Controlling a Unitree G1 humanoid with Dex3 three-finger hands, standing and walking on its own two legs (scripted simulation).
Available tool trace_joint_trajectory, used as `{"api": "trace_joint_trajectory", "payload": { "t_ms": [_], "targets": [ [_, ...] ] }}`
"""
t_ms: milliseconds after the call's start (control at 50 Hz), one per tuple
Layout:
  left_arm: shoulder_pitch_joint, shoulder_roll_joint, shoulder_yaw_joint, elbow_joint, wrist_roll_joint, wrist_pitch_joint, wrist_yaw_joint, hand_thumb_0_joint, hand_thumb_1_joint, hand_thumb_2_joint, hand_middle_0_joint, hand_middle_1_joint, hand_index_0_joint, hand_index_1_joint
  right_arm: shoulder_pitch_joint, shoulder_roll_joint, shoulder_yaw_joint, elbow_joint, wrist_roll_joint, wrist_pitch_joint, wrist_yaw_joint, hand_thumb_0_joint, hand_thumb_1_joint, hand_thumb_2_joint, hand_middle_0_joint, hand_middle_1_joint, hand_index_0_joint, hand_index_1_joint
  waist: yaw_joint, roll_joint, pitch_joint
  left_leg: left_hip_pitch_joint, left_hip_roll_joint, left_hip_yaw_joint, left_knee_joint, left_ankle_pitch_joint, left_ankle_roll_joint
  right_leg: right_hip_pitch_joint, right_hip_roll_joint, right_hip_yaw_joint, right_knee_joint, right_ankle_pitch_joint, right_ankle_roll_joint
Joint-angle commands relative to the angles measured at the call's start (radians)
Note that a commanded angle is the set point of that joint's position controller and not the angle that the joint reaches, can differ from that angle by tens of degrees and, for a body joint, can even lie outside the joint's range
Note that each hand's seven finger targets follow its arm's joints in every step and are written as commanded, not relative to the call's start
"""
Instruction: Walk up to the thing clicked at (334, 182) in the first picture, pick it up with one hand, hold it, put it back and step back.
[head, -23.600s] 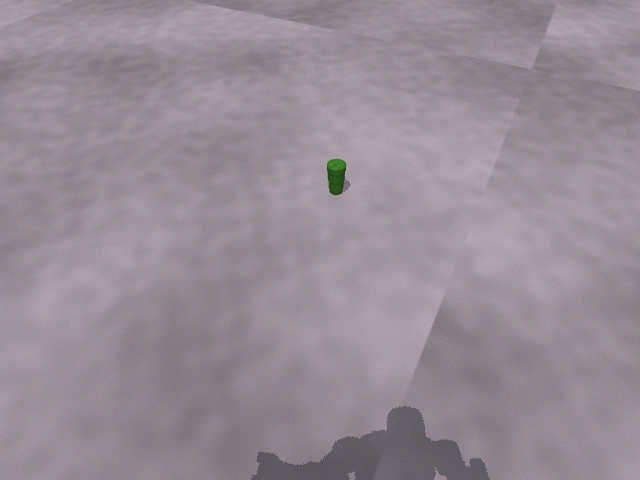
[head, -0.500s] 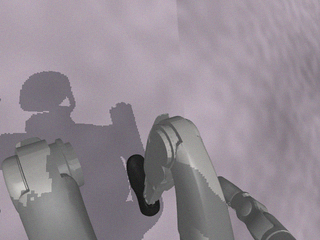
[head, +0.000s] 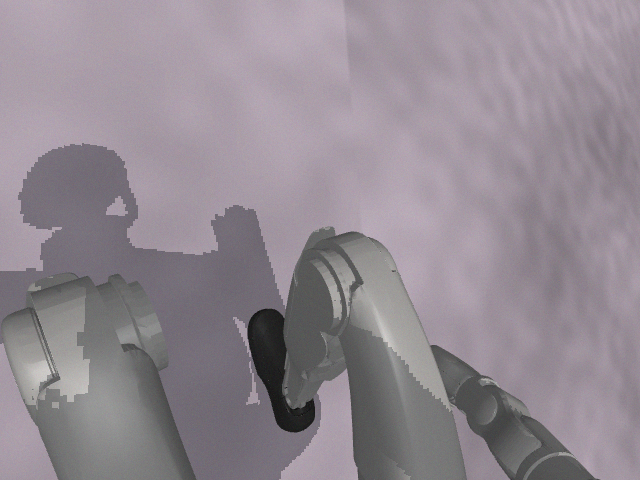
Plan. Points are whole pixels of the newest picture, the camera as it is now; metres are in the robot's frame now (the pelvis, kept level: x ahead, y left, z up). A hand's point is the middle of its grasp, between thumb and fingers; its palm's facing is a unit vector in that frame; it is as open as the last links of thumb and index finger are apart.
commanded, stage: open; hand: left
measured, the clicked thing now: out of the picture +0.43 +0.32 -0.20
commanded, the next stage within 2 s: withdraw in 0.42 s
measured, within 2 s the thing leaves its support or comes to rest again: neither
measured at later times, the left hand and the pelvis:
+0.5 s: hand out of the picture +0.42 +0.33 -0.17, palm faces +0.52 -0.85 -0.01, open 14.4 cm; pelvis +0.00 +0.00 +0.00, yaw +0 degrees
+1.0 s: hand out of the picture +0.39 +0.39 -0.09, palm faces +0.47 -0.88 -0.06, open 17.5 cm; pelvis +0.00 +0.00 +0.02, yaw +2 degrees
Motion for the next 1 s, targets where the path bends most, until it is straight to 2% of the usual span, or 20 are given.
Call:
{"api": "trace_joint_trajectory", "payload": {
  "t_ms": [0, 40, 60, 140, 180, 200, 320, 420, 540, 580, 620, 680, 740, 760, 800, 840, 860, 900, 960, 980],
  "targets": [
    [-0.271, 0.228, 0.001, -0.202, -0.011, -0.114, -0.016, 0.0, -0.165, 0.61, -0.927, -0.868, -0.961, -0.837, 0.054, -0.362, -0.12, -0.008, 0.003, 0.009, -0.022, 0.0, -0.906, -0.892, 0.201, 0.3, 0.2, 0.3, -0.111, 0.606, -0.614, 0.436, 0.073, 0.095, -0.327, 0.162, -0.014, 0.27, 0.033, -0.109, -0.163, 0.198, -0.079],
    [-0.267, 0.233, 0.002, -0.201, -0.014, -0.115, -0.017, 0.0, -0.241, 0.606, -0.825, -0.778, -0.861, -0.766, 0.05, -0.363, -0.119, -0.009, 0.004, 0.007, -0.021, 0.0, -0.909, -0.897, 0.201, 0.3, 0.2, 0.3, -0.107, 0.604, -0.61, 0.43, 0.074, 0.093, -0.33, 0.146, -0.013, 0.266, 0.035, -0.11, -0.162, 0.185, -0.081],
    [-0.253, 0.211, -0.002, -0.193, -0.017, -0.113, -0.017, 0.0, -0.236, 0.538, -0.859, -0.788, -0.891, -0.76, 0.049, -0.361, -0.12, -0.011, 0.004, 0.006, -0.021, 0.0, -0.906, -0.892, 0.201, 0.3, 0.2, 0.3, -0.104, 0.596, -0.612, 0.439, 0.075, 0.092, -0.332, 0.157, -0.014, 0.268, 0.034, -0.111, -0.162, 0.194, -0.08],
    [-0.253, 0.265, 0.033, -0.204, -0.018, -0.118, -0.009, 0.0, -0.304, 0.452, -0.616, -0.574, -0.627, -0.567, 0.054, -0.362, -0.111, -0.011, 0.004, 0.009, -0.021, 0.0, -0.905, -0.897, 0.201, 0.3, 0.2, 0.3, -0.089, 0.62, -0.651, 0.458, 0.077, 0.094, -0.325, 0.207, -0.018, 0.298, 0.037, -0.108, -0.154, 0.227, -0.082],
    [-0.23, 0.245, 0.022, -0.17, -0.014, -0.114, -0.012, 0.0, -0.299, 0.394, -0.547, -0.495, -0.553, -0.49, 0.052, -0.364, -0.113, -0.011, 0.004, 0.013, -0.023, 0.0, -0.902, -0.898, 0.201, 0.3, 0.201, 0.3, -0.094, 0.617, -0.621, 0.455, 0.079, 0.091, -0.331, 0.208, -0.019, 0.284, 0.036, -0.111, -0.15, 0.227, -0.082],
    [-0.23, 0.228, 0.005, -0.143, -0.01, -0.11, -0.014, 0.0, -0.293, 0.379, -0.536, -0.477, -0.543, -0.471, 0.047, -0.362, -0.11, -0.009, 0.005, 0.014, -0.023, 0.0, -0.903, -0.898, 0.201, 0.3, 0.201, 0.3, -0.107, 0.609, -0.6, 0.428, 0.077, 0.09, -0.333, 0.186, -0.017, 0.277, 0.036, -0.116, -0.153, 0.211, -0.083],
    [-0.192, 0.186, -0.026, -0.096, -0.02, -0.085, -0.035, 0.0, -0.361, 0.267, -0.426, -0.343, -0.432, -0.337, 0.048, -0.361, -0.107, -0.031, 0.012, 0.021, -0.025, 0.0, -0.894, -0.895, 0.201, 0.3, 0.201, 0.3, -0.101, 0.551, -0.559, 0.374, 0.072, 0.093, -0.339, 0.127, -0.006, 0.266, 0.038, -0.12, -0.175, 0.169, -0.08],
    [-0.195, 0.188, 0.001, -0.095, -0.044, -0.092, -0.032, 0.0, -0.436, 0.19, -0.333, -0.259, -0.344, -0.249, 0.043, -0.364, -0.106, -0.04, 0.015, 0.019, -0.023, 0.0, -0.89, -0.893, 0.201, 0.3, 0.201, 0.3, -0.102, 0.526, -0.58, 0.385, 0.073, 0.085, -0.332, 0.132, -0.004, 0.279, 0.04, -0.125, -0.173, 0.178, -0.076],
    [-0.243, 0.226, -0.008, -0.112, -0.027, -0.115, -0.036, 0.0, -0.561, 0.144, -0.16, -0.164, -0.17, -0.159, 0.038, -0.359, -0.099, -0.035, 0.01, 0.018, -0.027, 0.0, -0.903, -0.898, 0.201, 0.3, 0.201, 0.3, -0.11, 0.546, -0.567, 0.38, 0.077, 0.094, -0.324, 0.131, -0.002, 0.273, 0.042, -0.114, -0.172, 0.175, -0.079],
    [-0.241, 0.283, 0.014, -0.143, -0.022, -0.121, -0.044, 0.0, -0.595, 0.109, -0.151, -0.131, -0.156, -0.13, 0.037, -0.364, -0.1, -0.038, 0.01, 0.019, -0.031, 0.0, -0.904, -0.898, 0.201, 0.3, 0.201, 0.3, -0.095, 0.564, -0.572, 0.369, 0.076, 0.1, -0.327, 0.114, -0.001, 0.28, 0.042, -0.111, -0.176, 0.16, -0.082],
    [-0.198, 0.327, 0.067, -0.179, -0.023, -0.115, -0.051, 0.0, -0.6, 0.09, -0.099, -0.089, -0.104, -0.089, 0.05, -0.362, -0.104, -0.037, 0.007, 0.022, -0.032, 0.0, -0.9, -0.898, 0.201, 0.3, 0.201, 0.3, -0.057, 0.599, -0.625, 0.407, 0.077, 0.111, -0.33, 0.159, -0.007, 0.32, 0.043, -0.1, -0.173, 0.191, -0.083],
    [-0.156, 0.344, 0.11, -0.262, -0.033, -0.094, -0.07, 0.0, -0.611, 0.076, -0.098, -0.084, -0.1, -0.085, 0.056, -0.372, -0.122, -0.045, 0.015, 0.029, -0.034, 0.0, -0.906, -0.899, 0.201, 0.3, 0.201, 0.3, -0.024, 0.677, -0.663, 0.484, 0.082, 0.103, -0.366, 0.212, -0.024, 0.293, 0.035, -0.102, -0.146, 0.214, -0.09],
    [-0.158, 0.341, 0.121, -0.396, -0.043, -0.044, -0.099, 0.0, -0.611, 0.077, -0.1, -0.089, -0.099, -0.093, 0.07, -0.37, -0.159, -0.06, 0.034, 0.031, -0.037, 0.0, -0.909, -0.901, 0.201, 0.3, 0.2, 0.3, 0.006, 0.745, -0.742, 0.531, 0.077, 0.116, -0.396, 0.228, -0.031, 0.282, 0.029, -0.089, -0.149, 0.217, -0.097],
    [-0.17, 0.337, 0.107, -0.446, -0.042, -0.025, -0.111, 0.0, -0.611, 0.073, -0.095, -0.083, -0.093, -0.087, 0.078, -0.368, -0.171, -0.065, 0.042, 0.032, -0.039, 0.0, -0.912, -0.902, 0.201, 0.3, 0.201, 0.3, 0.009, 0.787, -0.757, 0.544, 0.078, 0.117, -0.417, 0.222, -0.035, 0.276, 0.024, -0.086, -0.145, 0.214, -0.099],
    [-0.145, 0.256, 0.057, -0.486, -0.05, 0.033, -0.146, 0.0, -0.611, 0.057, -0.094, -0.074, -0.093, -0.078, 0.097, -0.352, -0.202, -0.074, 0.066, 0.033, -0.044, 0.0, -0.914, -0.902, 0.201, 0.3, 0.201, 0.3, 0.009, 0.766, -0.772, 0.531, 0.074, 0.128, -0.433, 0.204, -0.03, 0.251, 0.021, -0.074, -0.162, 0.203, -0.102],
    [-0.088, 0.101, -0.049, -0.417, -0.062, 0.096, -0.186, 0.0, -0.611, 0.041, -0.094, -0.075, -0.099, -0.073, 0.126, -0.328, -0.222, -0.043, 0.093, 0.029, -0.044, 0.0, -0.918, -0.901, 0.201, 0.3, 0.201, 0.3, -0.016, 0.692, -0.684, 0.445, 0.066, 0.133, -0.445, 0.133, -0.019, 0.193, 0.018, -0.075, -0.179, 0.156, -0.101],
    [-0.065, 0.07, -0.067, -0.405, -0.077, 0.122, -0.2, 0.0, -0.611, 0.049, -0.08, -0.074, -0.09, -0.068, 0.149, -0.32, -0.229, -0.028, 0.103, 0.026, -0.045, 0.0, -0.917, -0.9, 0.201, 0.3, 0.201, 0.3, -0.017, 0.643, -0.663, 0.396, 0.061, 0.143, -0.433, 0.115, -0.009, 0.201, 0.02, -0.07, -0.197, 0.151, -0.097],
    [-0.011, 0.042, -0.068, -0.343, -0.103, 0.168, -0.223, 0.0, -0.611, 0.022, -0.056, -0.059, -0.08, -0.039, 0.147, -0.312, -0.246, -0.036, 0.132, 0.02, -0.049, 0.0, -0.906, -0.895, 0.201, 0.3, 0.201, 0.3, 0.003, 0.529, -0.615, 0.305, 0.053, 0.151, -0.425, 0.056, 0.01, 0.181, 0.02, -0.063, -0.22, 0.106, -0.092],
    [-0.113, 0.077, -0.01, -0.492, -0.157, 0.173, -0.241, 0.0, -0.531, 0.053, -0.049, -0.016, -0.043, -0.018, 0.178, -0.3, -0.264, -0.034, 0.152, 0.013, -0.049, 0.0, -0.813, -0.882, 0.2, 0.303, 0.2, 0.303, 0.022, 0.476, -0.687, 0.294, 0.044, 0.159, -0.4, 0.059, 0.025, 0.211, 0.02, -0.047, -0.233, 0.11, -0.09],
    [-0.002, 0.289, 0.024, -0.38, 0.037, 0.253, -0.198, 0.0, -0.483, 0.039, -0.063, -0.071, -0.078, -0.05, 0.206, -0.281, -0.333, 0.001, 0.189, 0.027, -0.06, 0.0, -0.893, -0.905, 0.201, 0.304, 0.201, 0.304, 0.114, 0.585, -0.802, 0.443, 0.045, 0.196, -0.464, 0.113, 0.019, 0.206, 0.004, -0.015, -0.252, 0.108, -0.1]
  ]
}}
